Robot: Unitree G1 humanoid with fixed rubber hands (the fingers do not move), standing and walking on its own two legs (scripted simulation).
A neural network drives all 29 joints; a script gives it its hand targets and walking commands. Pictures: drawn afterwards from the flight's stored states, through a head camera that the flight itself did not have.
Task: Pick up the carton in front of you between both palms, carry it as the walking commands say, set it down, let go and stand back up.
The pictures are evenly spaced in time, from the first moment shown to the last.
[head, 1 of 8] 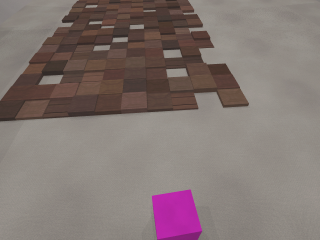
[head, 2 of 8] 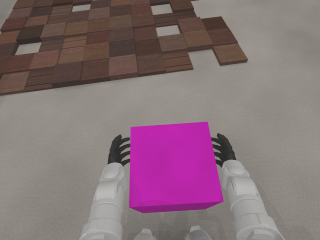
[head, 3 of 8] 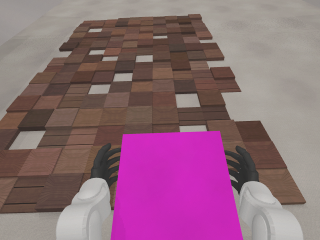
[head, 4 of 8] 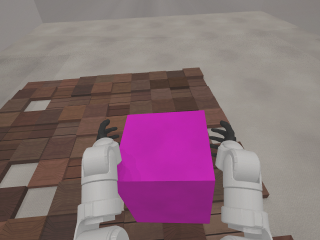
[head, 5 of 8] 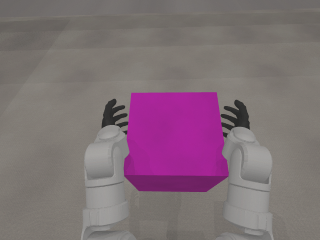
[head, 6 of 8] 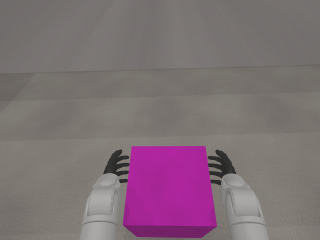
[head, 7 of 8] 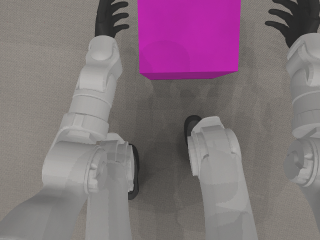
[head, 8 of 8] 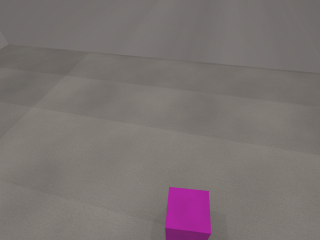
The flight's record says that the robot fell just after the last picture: no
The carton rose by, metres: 0.76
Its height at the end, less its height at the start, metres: +0.00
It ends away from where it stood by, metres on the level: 6.42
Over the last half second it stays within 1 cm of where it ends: yes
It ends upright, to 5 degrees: yes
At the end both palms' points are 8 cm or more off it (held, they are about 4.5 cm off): yes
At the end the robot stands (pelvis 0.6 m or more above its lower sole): yes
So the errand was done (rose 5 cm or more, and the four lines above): yes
